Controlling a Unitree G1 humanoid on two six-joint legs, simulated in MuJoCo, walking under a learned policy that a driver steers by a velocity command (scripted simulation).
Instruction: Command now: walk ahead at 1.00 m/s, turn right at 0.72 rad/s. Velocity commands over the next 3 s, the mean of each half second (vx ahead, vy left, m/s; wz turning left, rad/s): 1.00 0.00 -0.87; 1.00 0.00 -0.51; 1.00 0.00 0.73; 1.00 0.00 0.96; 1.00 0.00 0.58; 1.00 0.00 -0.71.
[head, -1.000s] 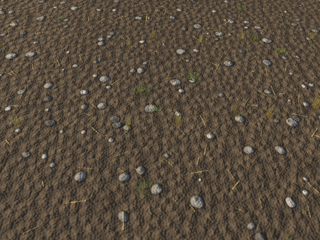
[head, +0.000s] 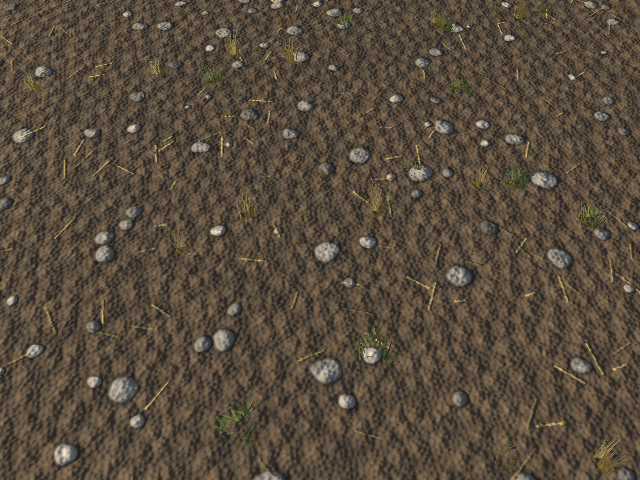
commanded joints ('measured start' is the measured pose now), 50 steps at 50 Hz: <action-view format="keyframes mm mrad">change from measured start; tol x32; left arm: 1 -14 4 6 -99 28 28 -24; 12 -357 46 -15 -275 33 54 -81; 17 220 215 78 -102 12 55 -26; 41 123 100 6 -193 12 -24 -6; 50 -337 80 -55 -408 79 -10 -54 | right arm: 1 183 -33 -14 44 17 -20 -2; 34 -276 -85 49 -348 28 33 8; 39 395 -271 -40 -175 16 20 -53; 50 253 -178 -37 -71 42 6 -7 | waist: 1 -35 88 -50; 17 278 60 -193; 38 -200 -38 -265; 40 -113 463 -475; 50 -17 94 16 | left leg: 1 283 295 -323 -336 -82 43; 10 253 173 162 -437 551 -52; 15 428 255 167 35 1322 -40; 16 353 266 129 312 1247 -16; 18 -161 -15 66 1045 -255 -37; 19 -448 -56 -140 1182 -308 -66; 34 -125 14 -135 49 274 -79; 38 388 -11 -123 -8 123 -27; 40 787 400 -921 -172 -263 167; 50 55 134 -546 -395 -33 193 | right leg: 1 -336 -113 36 69 39 2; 15 16 92 -264 -504 206 -89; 19 653 -182 632 -824 49 -376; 27 -45 -23 376 -1098 197 -218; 37 236 -11 348 -704 938 -27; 39 44 47 244 -164 643 -4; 40 -251 224 140 167 -150 63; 50 -313 -64 26 -400 3 137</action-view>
